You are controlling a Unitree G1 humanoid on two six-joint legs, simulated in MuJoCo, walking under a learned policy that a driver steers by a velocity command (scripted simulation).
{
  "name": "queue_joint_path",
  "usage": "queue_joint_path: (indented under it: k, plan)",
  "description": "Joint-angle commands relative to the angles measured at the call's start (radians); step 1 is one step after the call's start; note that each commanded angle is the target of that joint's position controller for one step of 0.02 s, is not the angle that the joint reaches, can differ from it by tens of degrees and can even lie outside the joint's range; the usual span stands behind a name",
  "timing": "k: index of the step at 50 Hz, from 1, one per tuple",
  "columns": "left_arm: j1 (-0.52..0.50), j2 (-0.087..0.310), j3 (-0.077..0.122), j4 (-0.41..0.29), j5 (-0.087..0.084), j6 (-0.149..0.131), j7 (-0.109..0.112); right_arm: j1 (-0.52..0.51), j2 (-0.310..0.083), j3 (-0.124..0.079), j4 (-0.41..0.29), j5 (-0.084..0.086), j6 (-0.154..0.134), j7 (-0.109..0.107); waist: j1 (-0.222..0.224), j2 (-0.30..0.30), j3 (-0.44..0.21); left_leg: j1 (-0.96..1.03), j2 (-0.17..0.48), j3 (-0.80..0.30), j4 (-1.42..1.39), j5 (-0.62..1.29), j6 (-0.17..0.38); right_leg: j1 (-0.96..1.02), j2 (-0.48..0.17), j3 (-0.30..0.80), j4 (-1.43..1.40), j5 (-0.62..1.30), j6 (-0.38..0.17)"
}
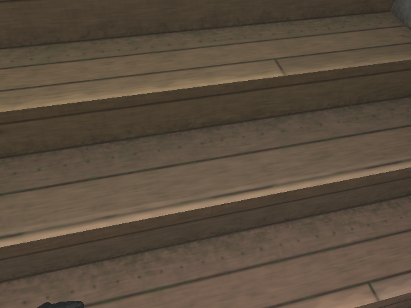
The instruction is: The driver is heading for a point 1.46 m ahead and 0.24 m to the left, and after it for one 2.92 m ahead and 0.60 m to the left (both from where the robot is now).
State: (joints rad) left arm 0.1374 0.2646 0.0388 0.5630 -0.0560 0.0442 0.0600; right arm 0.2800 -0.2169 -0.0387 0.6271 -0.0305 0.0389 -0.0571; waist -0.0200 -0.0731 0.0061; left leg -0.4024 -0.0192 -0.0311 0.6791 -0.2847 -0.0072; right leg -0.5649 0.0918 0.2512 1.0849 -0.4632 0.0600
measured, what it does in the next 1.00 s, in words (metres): walks ahead: right foot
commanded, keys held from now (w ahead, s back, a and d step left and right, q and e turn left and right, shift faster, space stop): w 1.00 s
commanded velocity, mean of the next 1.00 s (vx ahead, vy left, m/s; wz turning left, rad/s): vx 0.39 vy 0.00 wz -0.09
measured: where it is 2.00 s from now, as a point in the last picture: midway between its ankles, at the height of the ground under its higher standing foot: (272, 155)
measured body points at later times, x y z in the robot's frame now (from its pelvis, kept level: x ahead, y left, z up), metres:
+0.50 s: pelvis +0.07 -0.10 +0.01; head +0.06 -0.10 +0.46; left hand +0.31 +0.10 -0.05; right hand -0.03 -0.32 -0.13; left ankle +0.04 +0.13 -0.71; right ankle +0.13 -0.23 -0.71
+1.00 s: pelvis +0.26 -0.17 +0.03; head +0.26 -0.22 +0.47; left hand +0.10 -0.03 -0.10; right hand +0.49 -0.28 -0.06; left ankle +0.43 -0.07 -0.43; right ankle +0.12 -0.23 -0.72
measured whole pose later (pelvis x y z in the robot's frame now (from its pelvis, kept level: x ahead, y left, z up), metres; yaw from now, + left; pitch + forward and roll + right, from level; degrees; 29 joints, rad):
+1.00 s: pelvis +0.26 -0.17 +0.03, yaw -3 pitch +3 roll +4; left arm 0.67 -0.01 -0.07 1.13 0.00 -0.03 0.05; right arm 0.03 -0.04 0.13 0.68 0.02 -0.03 0.05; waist 0.11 0.03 -0.07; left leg -1.37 0.03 0.12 1.85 -0.13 0.04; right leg 0.00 0.01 0.01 0.31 -0.36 -0.08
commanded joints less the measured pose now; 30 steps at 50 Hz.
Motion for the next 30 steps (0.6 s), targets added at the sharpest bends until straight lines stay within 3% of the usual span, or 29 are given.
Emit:
queue_joint_path:
  k: [1, 2, 3, 5, 6, 7, 9, 11, 13, 14, 15, 16, 18, 19, 20, 21, 22, 23, 24, 25, 26, 27, 28, 29, 30]
  plan:
    - [0.063, 0.024, -0.002, -0.064, -0.005, -0.007, -0.004, -0.055, -0.098, -0.01, -0.074, -0.003, 0.033, -0.046, 0.062, 0.262, 0.0, 0.082, 0.292, -0.46, -0.453, -0.367, 0.252, -0.189, -0.034, -0.083, 0.407, 0.002, 0.074]
    - [0.047, 0.018, -0.005, -0.066, 0.003, -0.013, -0.012, -0.012, -0.104, -0.009, -0.048, 0.006, 0.035, -0.05, 0.039, 0.232, -0.01, 0.117, 0.28, -0.425, -0.454, -0.372, 0.24, -0.193, -0.033, -0.102, 0.41, 0.018, 0.079]
    - [0.065, 0.081, 0.026, -0.039, 0.007, -0.023, -0.03, 0.043, -0.118, -0.028, -0.029, 0.016, 0.011, -0.055, 0.029, 0.15, -0.028, 0.116, 0.24, -0.35, -0.389, -0.357, 0.193, -0.151, -0.026, -0.087, 0.421, 0.198, 0.076]
    - [0.047, 0.041, 0.02, -0.036, 0.003, -0.053, -0.047, 0.143, -0.096, -0.029, 0.015, 0.023, -0.007, -0.045, -0.016, 0.196, 0.019, 0.196, 0.252, -0.349, -0.436, -0.412, 0.226, -0.213, -0.028, -0.097, 0.387, 0.219, 0.06]
    - [0.007, 0.017, 0.016, -0.043, -0.011, -0.058, -0.051, 0.183, -0.081, -0.025, 0.023, 0.012, -0.01, -0.043, -0.044, 0.188, 0.041, 0.24, 0.268, -0.36, -0.446, -0.435, 0.244, -0.255, -0.031, -0.105, 0.378, 0.221, 0.056]
    - [0.001, 0.007, 0.013, -0.052, -0.012, -0.058, -0.053, 0.201, -0.065, -0.024, 0.036, 0.014, -0.013, -0.038, -0.04, 0.188, 0.048, 0.268, 0.276, -0.374, -0.453, -0.426, 0.256, -0.267, -0.043, -0.12, 0.348, 0.229, 0.049]
    - [-0.017, 0.016, 0.024, -0.033, 0.005, -0.076, -0.053, 0.295, -0.052, -0.029, 0.085, 0.027, -0.033, -0.036, -0.067, 0.218, 0.043, 0.347, 0.276, -0.369, -0.466, -0.343, 0.281, -0.276, -0.057, -0.168, 0.282, 0.293, 0.031]
    - [-0.025, -0.002, 0.028, -0.021, 0.004, -0.08, -0.055, 0.352, -0.034, -0.027, 0.116, 0.026, -0.041, -0.029, -0.084, 0.241, 0.051, 0.358, 0.286, -0.388, -0.474, -0.339, 0.307, -0.265, -0.071, -0.205, 0.265, 0.309, 0.024]
    - [-0.036, -0.02, 0.019, -0.065, -0.019, -0.072, -0.054, 0.329, -0.037, -0.027, 0.112, 0.025, -0.053, -0.035, -0.071, 0.273, 0.077, 0.297, 0.293, -0.41, -0.473, -0.336, 0.289, -0.243, -0.091, -0.169, 0.235, 0.28, 0.022]
    - [-0.031, -0.01, 0.022, -0.065, -0.013, -0.071, -0.059, 0.316, -0.023, -0.021, 0.112, 0.027, -0.057, -0.032, -0.07, 0.276, 0.072, 0.286, 0.281, -0.413, -0.462, -0.326, 0.291, -0.242, -0.094, -0.176, 0.225, 0.292, 0.022]
    - [-0.02, -0.013, 0.025, -0.066, -0.016, -0.073, -0.056, 0.328, -0.041, -0.029, 0.122, 0.048, -0.064, -0.024, -0.06, 0.26, 0.074, 0.312, 0.281, -0.437, -0.47, -0.321, 0.293, -0.258, -0.102, -0.177, 0.188, 0.286, 0.02]
    - [-0.026, -0.012, 0.026, -0.073, -0.018, -0.077, -0.054, 0.329, -0.045, -0.032, 0.125, 0.051, -0.068, -0.023, -0.063, 0.264, 0.079, 0.312, 0.287, -0.449, -0.47, -0.311, 0.293, -0.26, -0.113, -0.169, 0.168, 0.288, 0.02]
    - [-0.035, -0.018, 0.023, -0.082, -0.035, -0.094, -0.048, 0.306, -0.037, -0.03, 0.12, 0.042, -0.081, -0.028, -0.054, 0.303, 0.094, 0.303, 0.291, -0.462, -0.465, -0.322, 0.286, -0.28, -0.152, -0.13, 0.148, 0.282, 0.016]
    - [-0.02, -0.036, 0.001, -0.068, -0.016, -0.104, -0.054, 0.25, -0.064, -0.039, 0.09, 0.056, -0.075, -0.024, -0.045, 0.262, 0.096, 0.247, 0.241, -0.394, -0.49, -0.364, 0.263, -0.197, -0.148, -0.212, -0.099, 0.218, 0.0]
    - [-0.051, -0.056, -0.008, -0.057, 0.003, -0.112, -0.058, 0.248, -0.104, -0.054, 0.091, 0.082, -0.07, -0.034, -0.065, 0.263, 0.103, 0.176, 0.22, -0.36, -0.507, -0.326, 0.26, -0.056, -0.129, -0.247, -0.251, 0.199, 0.005]
    - [-0.028, -0.07, -0.017, -0.058, -0.003, -0.109, -0.065, 0.242, -0.131, -0.058, 0.106, 0.093, -0.059, -0.044, -0.048, 0.309, 0.097, 0.092, 0.215, -0.342, -0.544, -0.335, 0.239, 0.134, -0.114, -0.271, -0.428, 0.047, -0.009]
    - [-0.031, -0.047, -0.006, -0.042, -0.008, -0.113, -0.071, 0.229, -0.137, -0.061, 0.118, 0.099, -0.057, -0.046, -0.04, 0.294, 0.119, 0.034, 0.205, -0.328, -0.524, -0.334, 0.224, 0.259, -0.115, -0.272, -0.526, 0.201, -0.022]
    - [0.068, 0.021, 0.034, 0.023, 0.005, -0.106, -0.069, 0.241, -0.166, -0.057, 0.126, 0.079, -0.076, -0.027, -0.003, 0.274, 0.088, -0.084, 0.209, -0.287, -0.49, -0.323, 0.228, 0.449, -0.022, -0.378, -0.468, 0.216, -0.023]
    - [0.208, 0.044, 0.054, 0.08, -0.016, -0.106, -0.058, 0.192, -0.152, -0.054, 0.118, 0.065, -0.086, -0.013, 0.068, 0.256, 0.077, -0.114, 0.18, -0.258, -0.374, -0.306, 0.203, 0.548, -0.085, -0.286, -0.548, 0.28, -0.04]
    - [0.361, 0.069, 0.062, 0.123, -0.027, -0.106, -0.06, 0.14, -0.079, -0.033, 0.106, 0.03, -0.1, 0.014, 0.15, 0.178, 0.025, -0.2, 0.105, -0.146, -0.088, -0.3, 0.162, 0.684, -0.135, -0.251, -0.556, 0.218, -0.046]
    - [0.466, 0.097, 0.053, 0.14, 0.005, -0.122, -0.063, 0.063, 0.034, 0.0, 0.065, 0.017, -0.118, 0.025, 0.189, -0.013, -0.028, -0.359, 0.034, -0.132, 0.294, -0.238, 0.112, 0.744, -0.261, -0.052, -0.59, 0.02, -0.037]
    - [0.498, 0.201, 0.076, 0.142, 0.044, -0.126, -0.053, 0.184, 0.074, 0.008, 0.048, 0.069, -0.123, 0.021, 0.118, -0.361, -0.121, -0.521, -0.041, -0.242, 0.57, -0.172, 0.103, 0.737, -0.492, 0.575, -0.932, -0.499, -0.131]
    - [0.428, 0.172, 0.067, 0.165, 0.036, -0.134, -0.053, 0.192, 0.016, -0.002, 0.071, 0.11, -0.133, 0.02, 0.068, -0.244, -0.043, -0.59, -0.013, -0.268, 0.804, -0.087, 0.085, 0.641, -0.534, 0.759, -1.06, -0.648, -0.167]
    - [0.347, 0.113, 0.05, 0.186, 0.029, -0.127, -0.059, 0.149, 0.004, -0.002, 0.079, 0.105, -0.128, 0.018, 0.036, -0.167, 0.056, -0.675, 0.01, -0.248, 0.899, -0.005, 0.09, 0.581, -0.503, 0.612, -1.008, -0.493, -0.16]
    - [0.266, 0.049, 0.029, 0.186, 0.026, -0.123, -0.069, 0.117, 0.027, 0.008, 0.097, 0.084, -0.123, 0.01, 0.008, -0.098, 0.094, -0.674, 0.042, -0.189, 0.975, 0.042, 0.088, 0.484, -0.432, 0.416, -0.925, -0.288, -0.145]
